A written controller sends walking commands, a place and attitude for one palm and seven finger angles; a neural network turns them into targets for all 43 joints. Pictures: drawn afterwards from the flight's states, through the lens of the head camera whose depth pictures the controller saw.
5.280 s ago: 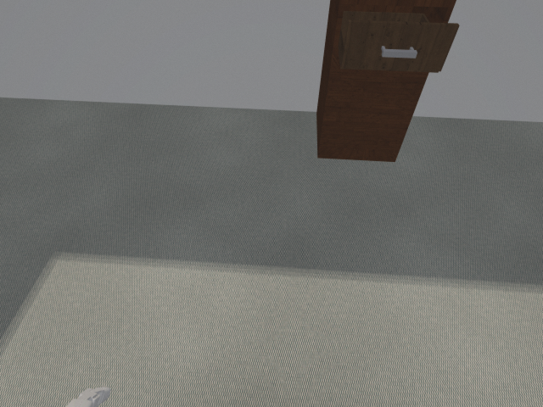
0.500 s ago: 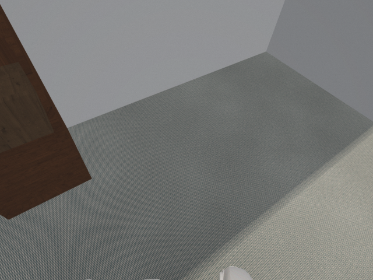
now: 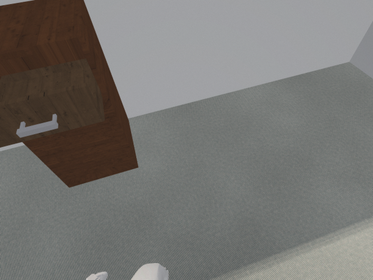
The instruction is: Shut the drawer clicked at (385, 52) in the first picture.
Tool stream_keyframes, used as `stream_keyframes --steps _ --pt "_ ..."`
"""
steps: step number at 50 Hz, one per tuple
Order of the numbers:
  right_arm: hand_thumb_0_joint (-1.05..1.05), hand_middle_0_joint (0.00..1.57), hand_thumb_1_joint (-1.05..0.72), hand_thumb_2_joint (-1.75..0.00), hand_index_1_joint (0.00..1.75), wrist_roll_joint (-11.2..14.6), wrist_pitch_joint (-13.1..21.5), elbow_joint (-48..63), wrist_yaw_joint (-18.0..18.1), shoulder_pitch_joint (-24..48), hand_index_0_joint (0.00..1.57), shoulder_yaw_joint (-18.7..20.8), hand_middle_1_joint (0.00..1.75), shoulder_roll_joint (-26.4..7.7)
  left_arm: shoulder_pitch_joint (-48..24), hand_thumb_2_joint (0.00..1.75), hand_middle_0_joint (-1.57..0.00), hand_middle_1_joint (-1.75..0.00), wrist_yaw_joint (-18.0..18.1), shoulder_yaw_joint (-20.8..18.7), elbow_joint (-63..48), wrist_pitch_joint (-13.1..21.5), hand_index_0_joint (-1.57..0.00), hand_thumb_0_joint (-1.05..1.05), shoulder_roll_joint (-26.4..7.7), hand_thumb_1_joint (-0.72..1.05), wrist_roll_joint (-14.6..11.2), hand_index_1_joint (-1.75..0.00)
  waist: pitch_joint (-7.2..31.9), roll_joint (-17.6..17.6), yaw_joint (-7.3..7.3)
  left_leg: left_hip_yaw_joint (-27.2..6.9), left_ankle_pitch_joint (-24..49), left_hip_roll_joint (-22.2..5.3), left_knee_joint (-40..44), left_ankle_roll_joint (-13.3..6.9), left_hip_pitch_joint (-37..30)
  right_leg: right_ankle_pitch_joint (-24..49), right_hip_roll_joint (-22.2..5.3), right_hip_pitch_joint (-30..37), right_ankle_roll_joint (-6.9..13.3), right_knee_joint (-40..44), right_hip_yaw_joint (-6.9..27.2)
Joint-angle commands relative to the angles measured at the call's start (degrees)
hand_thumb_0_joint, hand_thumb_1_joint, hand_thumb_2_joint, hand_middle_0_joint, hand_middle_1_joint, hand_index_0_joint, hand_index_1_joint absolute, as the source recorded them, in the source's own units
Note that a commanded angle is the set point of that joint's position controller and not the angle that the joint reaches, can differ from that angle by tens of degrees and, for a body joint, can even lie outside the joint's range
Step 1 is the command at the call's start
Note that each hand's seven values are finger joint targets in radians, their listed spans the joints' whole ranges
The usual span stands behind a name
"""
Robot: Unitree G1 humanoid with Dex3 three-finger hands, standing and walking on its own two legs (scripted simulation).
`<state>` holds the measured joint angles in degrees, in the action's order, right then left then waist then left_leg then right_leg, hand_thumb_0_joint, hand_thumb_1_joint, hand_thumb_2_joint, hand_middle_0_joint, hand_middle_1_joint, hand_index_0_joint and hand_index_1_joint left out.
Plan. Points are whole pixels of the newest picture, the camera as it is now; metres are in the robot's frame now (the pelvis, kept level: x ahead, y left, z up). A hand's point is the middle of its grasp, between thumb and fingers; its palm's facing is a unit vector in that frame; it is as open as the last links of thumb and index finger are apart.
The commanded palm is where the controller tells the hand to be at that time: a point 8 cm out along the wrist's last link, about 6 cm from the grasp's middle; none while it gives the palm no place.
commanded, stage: turn to face it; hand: left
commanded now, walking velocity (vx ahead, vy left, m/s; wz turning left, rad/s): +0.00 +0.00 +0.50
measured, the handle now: (38, 124) +0.59 +0.53 -0.07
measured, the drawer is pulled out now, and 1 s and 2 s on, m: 0.17 0.17 0.17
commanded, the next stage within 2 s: take the last steps up to it in 0.44 s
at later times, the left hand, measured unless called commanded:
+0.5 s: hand out of the picture -0.01 +0.28 -0.17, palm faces +0.27 -0.93 -0.25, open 7.4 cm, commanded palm none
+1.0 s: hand out of the picture -0.05 +0.19 -0.15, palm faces +0.39 -0.89 -0.23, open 7.4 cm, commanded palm none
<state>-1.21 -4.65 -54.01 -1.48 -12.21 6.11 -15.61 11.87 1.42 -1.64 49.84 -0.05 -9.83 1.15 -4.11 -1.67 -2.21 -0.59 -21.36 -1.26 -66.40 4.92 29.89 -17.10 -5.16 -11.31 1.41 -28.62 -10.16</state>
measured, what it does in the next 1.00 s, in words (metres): steps on the spot, turning left: left foot, then right foot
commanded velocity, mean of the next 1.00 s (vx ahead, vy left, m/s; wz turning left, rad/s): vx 0.14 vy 0.04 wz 0.23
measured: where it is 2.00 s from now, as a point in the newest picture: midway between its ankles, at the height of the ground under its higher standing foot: (154, 275)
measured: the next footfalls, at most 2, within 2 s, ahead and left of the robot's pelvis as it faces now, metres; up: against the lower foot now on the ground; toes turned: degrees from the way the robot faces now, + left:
left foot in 0.24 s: +0.01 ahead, +0.15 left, +0.00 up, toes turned +14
right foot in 0.72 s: +0.06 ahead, -0.06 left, +0.00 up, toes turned +10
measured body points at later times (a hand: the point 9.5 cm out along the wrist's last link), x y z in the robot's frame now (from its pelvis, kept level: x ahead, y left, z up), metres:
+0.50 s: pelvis -0.01 +0.06 +0.00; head +0.02 +0.08 +0.45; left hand -0.03 +0.33 -0.15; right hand +0.16 -0.15 -0.13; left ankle -0.03 +0.14 -0.74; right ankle +0.01 -0.10 -0.67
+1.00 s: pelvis +0.05 +0.04 +0.01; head +0.05 +0.02 +0.46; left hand -0.07 +0.24 -0.14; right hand +0.11 -0.19 -0.16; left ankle +0.04 +0.22 -0.66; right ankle +0.02 -0.07 -0.74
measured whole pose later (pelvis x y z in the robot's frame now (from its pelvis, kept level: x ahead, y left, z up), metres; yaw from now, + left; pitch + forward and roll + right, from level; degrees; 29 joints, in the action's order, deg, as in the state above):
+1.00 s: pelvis +0.05 +0.04 +0.01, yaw +20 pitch -1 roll +1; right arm -1.6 -2.3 -61.7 -1.8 -18.8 4.8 -12.6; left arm 24.5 1.3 -1.5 61.6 3.7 -6.8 1.4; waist -0.5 -2.4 -0.1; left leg 0.3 -9.3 -4.4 -59.7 1.8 32.5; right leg -15.7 -3.0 -0.9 0.7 -18.0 -9.0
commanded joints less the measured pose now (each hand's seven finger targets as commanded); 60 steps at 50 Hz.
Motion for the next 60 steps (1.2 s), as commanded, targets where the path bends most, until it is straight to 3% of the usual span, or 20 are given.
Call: stream_keyframes --steps 1,7,10,11,12,13,19,27,33,34,35,36,37,38,40,43,50,56,58,60 --pt "0.0 0.2 -0.9 -0.9 0.3 0.1 1.1 5.3 0.0 6.1 0.2 -0.5 0.3 -2.5 5.4 0.9 -0.2 -0.3 0.6 -3.3 -1.8 0.7 -0.2 0.0 -12.1 0.9 0.2 -0.3 4.5 12.1 4.04 2.3 -2.7 -1.3 4.5 0.3 3.6 31.7 -14.9 9.7 5.2 7.4 7.8" --pt "0.0 0.2 -0.9 -0.9 0.3 0.7 2.1 6.2 0.0 9.1 0.2 -2.1 0.3 -1.4 7.2 0.9 -0.2 -0.3 0.4 -4.0 0.2 0.0 -0.2 0.0 -14.7 0.9 0.7 -0.3 6.5 14.9 5.64 6.7 -4.5 -0.1 22.9 -1.9 -6.2 35.1 -16.0 9.4 5.2 3.6 5.1" --pt "0.0 0.2 -0.9 -0.9 0.3 0.5 2.9 5.0 0.3 4.2 0.2 -1.9 0.3 -3.0 5.7 0.9 -0.2 -0.3 0.1 -4.3 1.1 -0.2 -0.2 0.0 -14.9 0.9 0.1 -0.3 8.8 13.6 2.29 8.1 6.8 0.4 39.1 -3.4 -17.7 32.5 -14.2 5.7 1.4 -3.5 1.2" --pt "0.0 0.2 -0.9 -0.9 0.3 0.2 3.6 4.1 0.4 0.6 0.2 -1.1 0.3 -6.6 5.4 0.9 -0.2 -0.3 0.0 -4.1 0.8 -0.4 -0.2 0.0 -13.6 0.9 -0.4 -0.3 11.5 4.8 0.21 3.5 17.6 -4.2 44.9 -5.1 -29.1 24.2 -12.2 -2.3 -1.5 -13.0 -0.7" --pt "0.0 0.2 -0.9 -0.9 0.3 -0.1 4.0 4.0 0.7 -2.3 0.2 0.5 0.3 -13.2 5.4 0.9 -0.2 -0.3 -0.6 -3.3 -1.7 -0.5 -0.2 0.0 -9.6 0.9 -0.7 -0.3 12.5 -14.0 -1.35 -16.4 42.0 -20.5 44.3 -13.1 -38.8 -11.5 -4.2 -20.1 -6.1 -25.4 -1.9" --pt "0.0 0.2 -0.9 -0.9 0.3 0.5 3.4 2.7 1.2 -5.1 0.2 0.6 0.3 -14.8 1.9 0.9 -0.2 -0.3 -0.1 -2.3 -2.8 -1.2 -0.2 0.0 -9.2 0.9 -0.1 -0.3 11.9 -12.3 -2.69 -16.6 53.0 -24.7 44.0 -18.1 -35.0 -22.1 -2.9 -21.6 -6.1 -32.0 4.1" --pt "0.0 0.2 -0.9 -0.9 0.3 0.5 4.4 4.1 2.5 4.2 0.2 -1.7 0.3 -7.2 4.1 0.9 -0.2 -0.3 -0.5 -2.8 2.6 -1.9 -0.2 0.0 -9.1 0.9 -0.3 -0.3 5.9 -6.0 2.37 -4.8 44.8 -12.4 45.8 -13.6 -25.3 -6.2 -1.7 -17.6 -6.6 -36.0 8.2" --pt "0.0 0.2 -0.9 -0.9 0.3 0.1 4.2 2.1 2.5 0.6 0.2 -1.4 0.3 -6.1 0.2 0.9 -0.2 -0.3 0.0 -2.1 1.3 -2.0 -0.2 0.0 -7.3 0.9 -0.4 -0.3 5.4 -6.3 1.07 -9.5 37.5 -13.1 47.0 -15.5 -25.3 -8.0 0.1 -14.2 -6.5 -23.4 8.4" --pt "0.0 0.2 -0.9 -0.9 0.3 -0.2 4.4 0.4 2.2 -0.4 0.2 -1.4 0.3 -5.1 3.5 0.9 -0.2 -0.3 -1.0 -1.8 2.8 -0.1 -0.2 0.0 -5.4 0.9 0.0 -0.3 4.2 -6.0 2.97 -13.4 6.7 -9.9 47.1 -14.0 -16.0 -4.1 3.7 -0.4 -4.0 -4.2 5.4" --pt "0.0 0.2 -0.9 -0.9 0.3 0.1 4.6 0.2 2.2 0.0 0.2 -1.6 0.3 -4.1 7.1 0.9 -0.2 -0.3 -1.0 -2.0 4.0 0.5 -0.2 0.0 -5.6 0.9 0.1 -0.3 4.2 -3.2 4.84 -11.8 1.0 -7.5 43.0 -12.2 -11.1 -0.1 2.9 6.9 -3.6 4.1 5.7" --pt "0.0 0.2 -0.9 -0.9 0.3 0.7 4.9 0.2 1.9 -1.1 0.2 -2.1 0.3 -0.9 10.2 0.9 -0.2 -0.3 -0.6 -2.5 5.0 1.4 -0.2 0.0 -8.8 0.9 0.7 -0.3 4.3 6.7 6.04 -6.3 -5.1 -2.0 32.2 -9.0 -1.6 -5.7 -4.8 15.5 -1.5 11.2 14.6" --pt "0.0 0.2 -0.9 -0.9 0.3 0.8 5.0 2.3 1.5 0.1 0.2 -2.7 0.3 1.9 13.5 0.9 -0.2 -0.3 -0.1 -3.8 5.4 1.6 -0.2 0.0 -14.2 0.9 1.1 -0.3 1.8 20.8 7.66 1.5 -13.3 4.1 17.4 -5.5 10.3 -11.7 -20.0 18.3 4.3 19.2 33.4" --pt "0.0 0.2 -0.9 -0.9 0.3 -0.4 4.5 3.0 1.1 2.9 0.2 -1.5 0.3 -2.8 15.0 0.9 -0.2 -0.3 0.1 -3.8 5.3 1.8 -0.2 0.0 -14.6 0.9 0.0 -0.3 0.1 16.0 8.61 -3.0 -10.7 0.6 9.8 -5.6 10.3 -19.3 -23.1 10.0 7.2 22.7 37.4" --pt "0.0 0.2 -0.9 -0.9 0.3 -0.5 4.4 2.4 0.6 4.0 0.2 -1.2 0.3 -2.4 12.1 0.9 -0.2 -0.3 0.2 -3.7 5.3 2.2 -0.2 0.0 -13.2 0.9 0.1 -0.3 -3.9 13.3 7.01 -3.8 -5.4 -0.7 5.0 -5.8 10.4 -24.3 -21.3 4.4 7.0 24.4 37.0" --pt "0.0 0.2 -0.9 -0.9 0.3 -0.7 3.9 -0.9 -0.1 -1.0 0.2 -0.9 0.3 -1.0 6.7 0.9 -0.2 -0.3 0.1 -2.4 4.7 3.1 -0.2 0.0 -8.6 0.9 0.0 -0.3 -6.0 8.0 2.83 -2.7 4.5 -2.4 1.9 -4.9 8.2 -15.3 -15.7 0.1 3.8 22.9 23.5" --pt "0.0 0.2 -0.9 -0.9 0.3 -0.6 3.8 -3.2 -0.2 -4.7 0.2 -1.3 0.3 1.5 9.6 0.9 -0.2 -0.3 0.1 -1.7 6.3 4.1 -0.2 0.0 -5.5 0.9 -0.1 -0.3 -3.7 9.2 2.32 -0.4 10.6 -2.6 2.1 -3.4 7.1 1.1 -11.3 3.4 2.2 21.1 12.9" --pt "0.0 0.2 -0.9 -0.9 0.3 -0.2 4.3 -1.7 -0.7 1.0 0.2 -2.0 0.3 2.7 17.8 0.9 -0.2 -0.3 0.3 -1.3 11.7 5.2 -0.2 0.0 -5.5 0.9 0.2 -0.3 -3.4 9.1 4.32 2.7 12.6 -4.6 10.2 -3.2 10.8 13.5 -12.6 10.1 4.7 19.7 9.8" --pt "0.0 0.2 -0.9 -0.9 0.3 0.2 5.7 -0.3 -1.4 5.9 0.2 -3.0 0.3 4.0 18.5 0.9 -0.2 -0.3 0.5 -1.7 14.0 4.5 -0.2 0.0 -7.1 0.9 0.7 -0.3 -4.7 11.9 4.96 6.1 8.4 -3.6 26.3 -6.1 -0.7 16.0 -13.5 6.7 5.0 16.6 7.3" --pt "0.0 0.2 -0.9 -0.9 0.3 0.2 6.3 -1.0 -1.0 2.8 0.2 -2.9 0.3 3.2 17.3 0.9 -0.2 -0.3 0.4 -2.1 14.1 4.1 -0.2 0.0 -7.5 0.9 0.7 -0.3 -3.4 11.0 3.17 7.6 6.5 -1.8 30.8 -7.1 -8.3 17.9 -12.9 5.2 4.7 11.8 6.2" --pt "0.0 0.2 -0.9 -0.9 0.3 -0.4 7.4 -5.4 0.4 -11.6 0.2 -2.0 0.3 -0.8 16.8 0.9 -0.2 -0.3 0.2 -1.9 14.2 3.8 -0.2 0.0 -5.7 0.9 0.2 -0.3 5.3 2.8 -2.96 7.2 10.0 -1.1 39.4 -8.0 -29.4 21.2 -7.8 -0.1 2.2 -9.2 1.6"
